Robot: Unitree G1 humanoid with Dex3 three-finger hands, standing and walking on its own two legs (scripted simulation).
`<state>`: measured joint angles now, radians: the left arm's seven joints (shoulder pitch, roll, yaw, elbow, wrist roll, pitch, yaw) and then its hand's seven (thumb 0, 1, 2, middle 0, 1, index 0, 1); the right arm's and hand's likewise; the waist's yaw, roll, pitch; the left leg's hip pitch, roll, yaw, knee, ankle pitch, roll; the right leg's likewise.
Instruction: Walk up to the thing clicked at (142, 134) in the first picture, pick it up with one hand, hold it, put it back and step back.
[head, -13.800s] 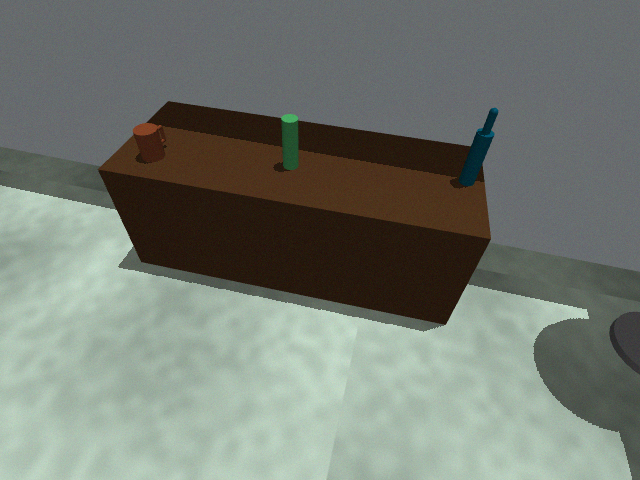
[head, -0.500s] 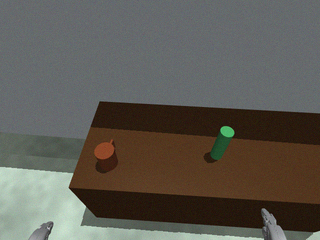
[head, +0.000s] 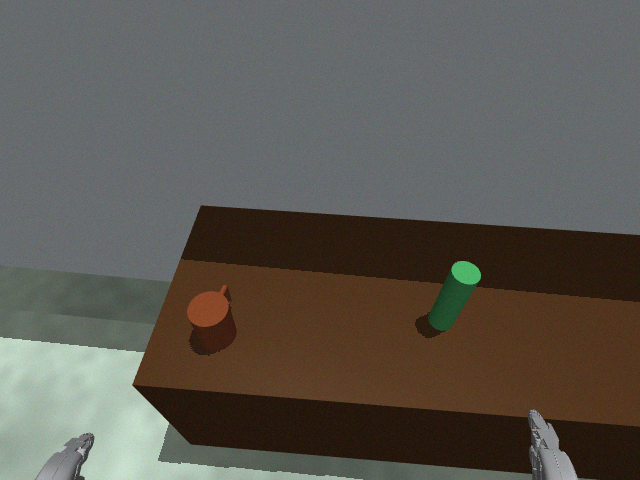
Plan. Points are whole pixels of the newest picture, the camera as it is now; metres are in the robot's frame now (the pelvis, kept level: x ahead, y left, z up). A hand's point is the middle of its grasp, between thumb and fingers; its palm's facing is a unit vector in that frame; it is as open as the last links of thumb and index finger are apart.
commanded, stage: go down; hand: left
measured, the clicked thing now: (216, 314) +0.47 +0.20 -0.21
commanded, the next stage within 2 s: none
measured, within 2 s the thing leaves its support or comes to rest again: neither
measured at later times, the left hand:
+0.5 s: hand out of the picture +0.14 +0.27 -0.08, palm faces +0.06 -0.94 -0.33, open 17.1 cm
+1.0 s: hand (68, 479) +0.17 +0.29 -0.05, palm faces +0.12 -0.93 -0.34, open 17.1 cm
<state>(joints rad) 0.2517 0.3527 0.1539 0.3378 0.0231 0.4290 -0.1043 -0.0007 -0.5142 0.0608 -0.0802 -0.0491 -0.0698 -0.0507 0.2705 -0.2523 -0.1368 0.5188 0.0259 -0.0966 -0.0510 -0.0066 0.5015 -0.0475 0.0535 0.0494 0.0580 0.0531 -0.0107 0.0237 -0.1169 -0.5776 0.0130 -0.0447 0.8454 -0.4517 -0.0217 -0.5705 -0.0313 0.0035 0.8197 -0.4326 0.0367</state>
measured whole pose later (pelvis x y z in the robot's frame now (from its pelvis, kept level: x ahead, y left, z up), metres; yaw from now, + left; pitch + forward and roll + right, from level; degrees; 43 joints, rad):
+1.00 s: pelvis -0.02 +0.00 -0.02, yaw +1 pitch +12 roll -1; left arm 0.30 0.45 0.29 0.10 -0.05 0.46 -0.16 0.00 -0.45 0.14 -0.05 -0.06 -0.04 -0.07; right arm 0.42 -0.24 -0.08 0.26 0.04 -0.13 -0.14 -0.01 0.54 -0.05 0.05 0.05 0.06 0.05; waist -0.01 0.02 -0.16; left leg -0.72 0.01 -0.07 1.01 -0.50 -0.02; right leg -0.70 -0.03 -0.01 0.97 -0.48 0.04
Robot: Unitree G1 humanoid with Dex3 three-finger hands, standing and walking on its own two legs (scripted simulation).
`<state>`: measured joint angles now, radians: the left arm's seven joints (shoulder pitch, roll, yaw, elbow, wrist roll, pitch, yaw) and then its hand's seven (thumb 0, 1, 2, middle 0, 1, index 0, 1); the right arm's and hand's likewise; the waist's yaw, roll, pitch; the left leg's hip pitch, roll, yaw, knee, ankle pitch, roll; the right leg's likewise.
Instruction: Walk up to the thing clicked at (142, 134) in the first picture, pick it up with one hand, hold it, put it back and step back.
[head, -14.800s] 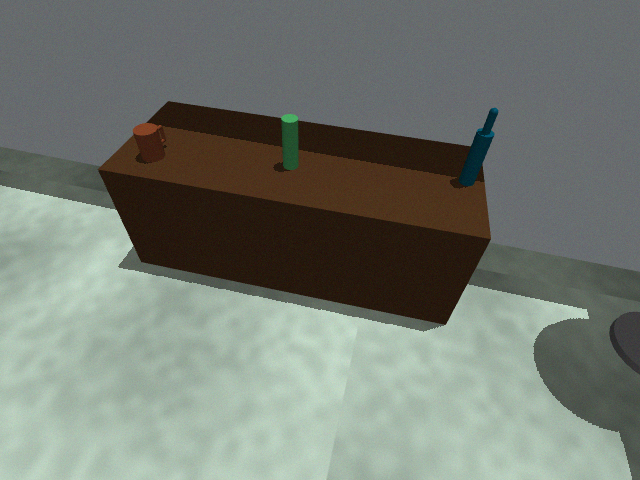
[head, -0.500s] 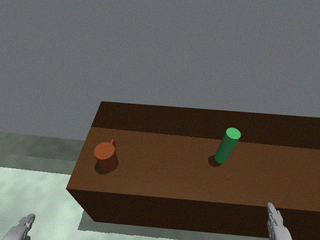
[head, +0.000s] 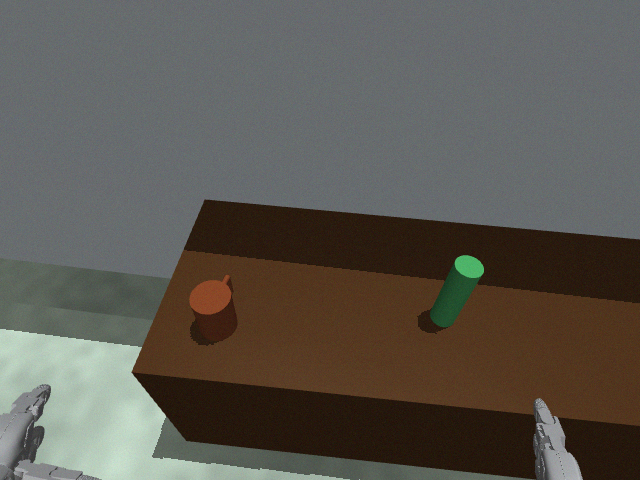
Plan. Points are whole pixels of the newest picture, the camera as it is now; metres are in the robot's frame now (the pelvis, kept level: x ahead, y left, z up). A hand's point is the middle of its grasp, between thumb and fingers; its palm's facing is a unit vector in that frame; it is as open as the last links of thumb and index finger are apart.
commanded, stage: go down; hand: left
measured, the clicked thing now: (218, 304) +0.50 +0.19 -0.19
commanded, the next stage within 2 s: approach in 1.04 s
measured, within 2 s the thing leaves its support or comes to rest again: neither
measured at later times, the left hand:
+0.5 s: hand (34, 326) +0.31 +0.35 +0.04, palm faces +0.16 -0.97 -0.16, open 17.5 cm
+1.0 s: hand (23, 276) +0.36 +0.37 +0.08, palm faces +0.16 -0.98 -0.10, open 17.4 cm
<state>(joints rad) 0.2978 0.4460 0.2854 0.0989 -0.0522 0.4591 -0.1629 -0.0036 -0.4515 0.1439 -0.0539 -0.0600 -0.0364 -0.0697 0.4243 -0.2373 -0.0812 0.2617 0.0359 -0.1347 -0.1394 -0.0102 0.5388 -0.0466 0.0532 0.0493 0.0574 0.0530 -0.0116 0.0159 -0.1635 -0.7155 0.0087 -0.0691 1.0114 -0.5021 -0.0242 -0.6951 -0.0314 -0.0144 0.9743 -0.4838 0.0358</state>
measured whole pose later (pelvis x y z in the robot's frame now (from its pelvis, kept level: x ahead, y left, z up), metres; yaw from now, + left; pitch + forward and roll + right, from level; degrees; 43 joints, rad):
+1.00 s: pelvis -0.02 +0.01 +0.01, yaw -2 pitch +14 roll -2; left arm -0.52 0.80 0.56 1.06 -0.10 -0.07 -0.50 -0.01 -0.53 0.10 -0.04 -0.05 -0.04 -0.05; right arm 0.32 -0.26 0.01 0.37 0.01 -0.19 -0.10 -0.01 0.53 -0.05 0.05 0.05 0.06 0.05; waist -0.09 -0.02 -0.12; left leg -0.78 0.03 -0.06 0.97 -0.44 -0.02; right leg -0.75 -0.01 0.00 0.89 -0.39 0.04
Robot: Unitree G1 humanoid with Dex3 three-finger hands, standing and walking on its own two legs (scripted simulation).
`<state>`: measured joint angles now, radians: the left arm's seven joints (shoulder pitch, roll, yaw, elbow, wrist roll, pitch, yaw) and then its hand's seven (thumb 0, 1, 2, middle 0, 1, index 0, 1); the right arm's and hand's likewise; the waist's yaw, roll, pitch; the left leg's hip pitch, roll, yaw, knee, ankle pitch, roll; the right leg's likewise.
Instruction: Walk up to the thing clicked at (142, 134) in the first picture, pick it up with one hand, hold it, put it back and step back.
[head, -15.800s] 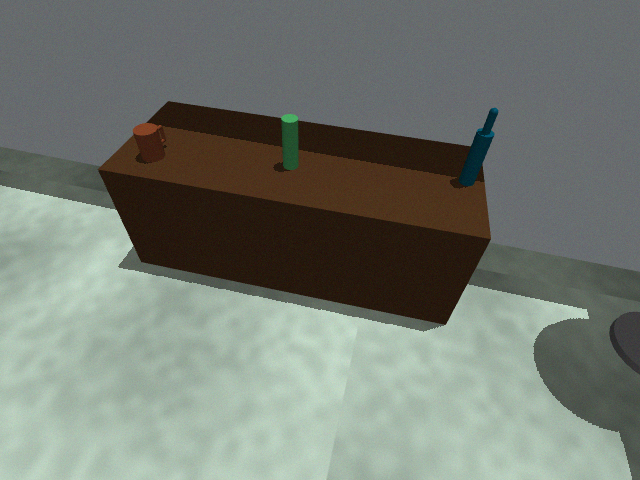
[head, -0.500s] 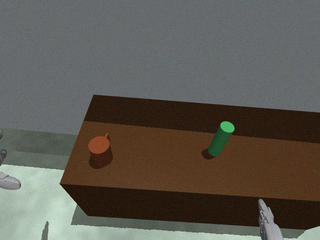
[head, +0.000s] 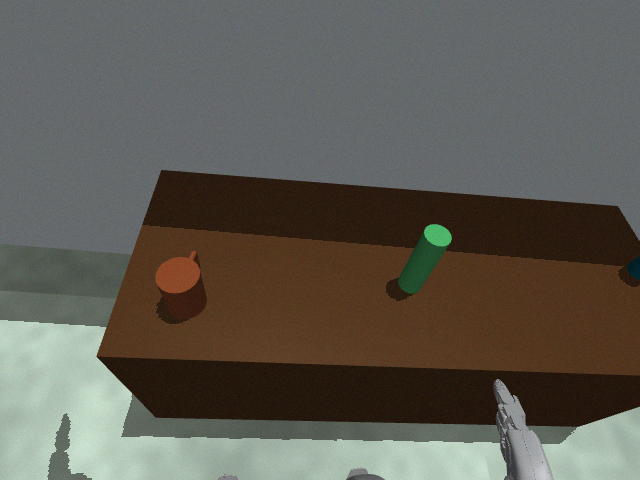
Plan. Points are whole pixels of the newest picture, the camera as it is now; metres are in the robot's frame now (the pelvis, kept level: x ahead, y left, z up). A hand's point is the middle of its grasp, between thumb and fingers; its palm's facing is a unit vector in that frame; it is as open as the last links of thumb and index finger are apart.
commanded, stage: go down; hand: left
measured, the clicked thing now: (186, 281) +0.51 +0.20 -0.20
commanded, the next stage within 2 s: approach in 0.04 s
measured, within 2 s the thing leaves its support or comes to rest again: neither
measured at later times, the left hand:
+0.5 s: hand (37, 271) +0.41 +0.34 +0.00, palm faces +0.15 -0.99 +0.05, open 17.7 cm
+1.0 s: hand (157, 307) +0.46 +0.24 -0.20, palm faces +0.08 -1.00 +0.05, open 17.7 cm
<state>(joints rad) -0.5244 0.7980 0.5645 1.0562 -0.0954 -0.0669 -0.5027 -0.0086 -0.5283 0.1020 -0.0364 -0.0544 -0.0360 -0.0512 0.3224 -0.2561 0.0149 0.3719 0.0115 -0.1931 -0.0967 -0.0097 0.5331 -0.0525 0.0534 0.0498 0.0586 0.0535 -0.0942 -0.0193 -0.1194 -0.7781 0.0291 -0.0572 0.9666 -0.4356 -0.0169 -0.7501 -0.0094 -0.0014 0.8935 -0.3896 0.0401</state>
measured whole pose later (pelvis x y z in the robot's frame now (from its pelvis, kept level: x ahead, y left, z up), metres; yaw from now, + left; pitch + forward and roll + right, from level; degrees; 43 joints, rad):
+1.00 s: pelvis -0.04 +0.00 -0.16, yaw -4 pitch +33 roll -7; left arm -0.70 0.70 0.63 1.17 -0.11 -0.62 -0.35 -0.01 -0.61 0.03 -0.06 -0.09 -0.06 -0.08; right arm 0.36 -0.29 -0.03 -0.13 -0.08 -0.19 0.03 -0.01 0.50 -0.05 0.06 0.05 0.06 0.05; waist -0.35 -0.05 -0.16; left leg -1.63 0.03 -0.13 1.67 -0.62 -0.03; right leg -1.58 0.02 -0.04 1.56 -0.56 0.05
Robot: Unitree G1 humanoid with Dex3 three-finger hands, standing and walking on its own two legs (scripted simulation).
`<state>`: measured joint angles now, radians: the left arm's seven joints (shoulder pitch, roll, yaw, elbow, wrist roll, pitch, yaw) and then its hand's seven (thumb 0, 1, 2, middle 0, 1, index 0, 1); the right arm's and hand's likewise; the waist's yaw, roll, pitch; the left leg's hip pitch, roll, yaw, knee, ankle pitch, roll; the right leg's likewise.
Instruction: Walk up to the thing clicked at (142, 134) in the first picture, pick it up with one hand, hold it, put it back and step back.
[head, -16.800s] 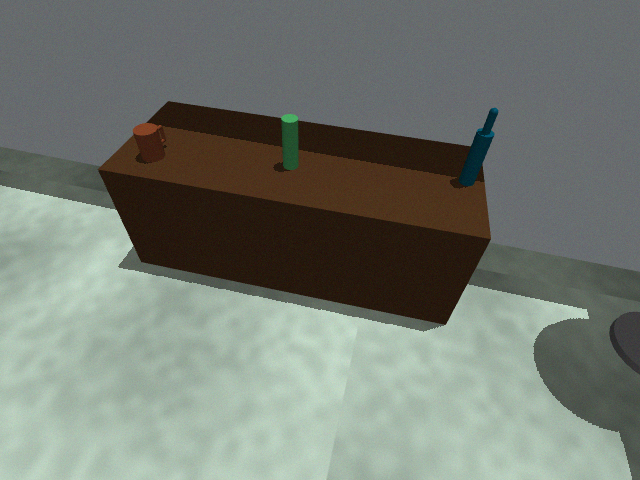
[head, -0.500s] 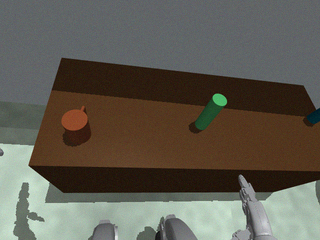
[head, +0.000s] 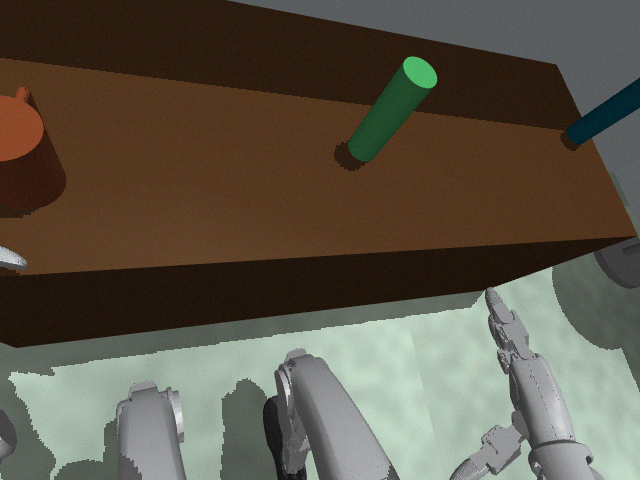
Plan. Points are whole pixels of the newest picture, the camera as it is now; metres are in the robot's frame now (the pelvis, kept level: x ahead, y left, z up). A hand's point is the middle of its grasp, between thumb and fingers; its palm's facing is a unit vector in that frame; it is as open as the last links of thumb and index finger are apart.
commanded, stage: close in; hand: left
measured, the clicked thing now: (18, 143) +0.54 +0.23 -0.04
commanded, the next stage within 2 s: close in 0.54 s
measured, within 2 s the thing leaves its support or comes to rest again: leaves its support in 1.78 s
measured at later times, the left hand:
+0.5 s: hand (10, 166) +0.51 +0.23 -0.03, palm faces +0.20 -0.98 +0.01, open 17.6 cm
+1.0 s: hand (5, 154) +0.52 +0.24 -0.03, palm faces +0.23 -0.97 -0.01, open 16.0 cm
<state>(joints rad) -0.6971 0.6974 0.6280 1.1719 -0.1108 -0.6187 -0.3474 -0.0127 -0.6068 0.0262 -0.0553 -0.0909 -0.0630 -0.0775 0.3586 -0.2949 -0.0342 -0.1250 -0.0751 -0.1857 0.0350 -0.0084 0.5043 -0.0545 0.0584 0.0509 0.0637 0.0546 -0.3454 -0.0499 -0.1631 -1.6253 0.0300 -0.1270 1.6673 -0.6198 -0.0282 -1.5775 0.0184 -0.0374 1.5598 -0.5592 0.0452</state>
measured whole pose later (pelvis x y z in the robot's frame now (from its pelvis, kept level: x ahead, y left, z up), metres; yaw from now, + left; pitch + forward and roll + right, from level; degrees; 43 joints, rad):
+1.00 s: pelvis +0.00 +0.00 +0.01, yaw +1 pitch +32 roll -6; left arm -0.75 0.63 0.53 1.14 0.00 -0.58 -0.06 -0.01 -0.58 0.13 -0.38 -0.29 -0.39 -0.27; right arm 0.44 -0.31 -0.09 -0.36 -0.06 -0.03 0.08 -0.01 0.49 -0.05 0.06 0.05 0.06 0.05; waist -0.37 -0.05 -0.18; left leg -1.59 0.03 -0.11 1.63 -0.62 -0.03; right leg -1.55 0.01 -0.03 1.54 -0.56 0.05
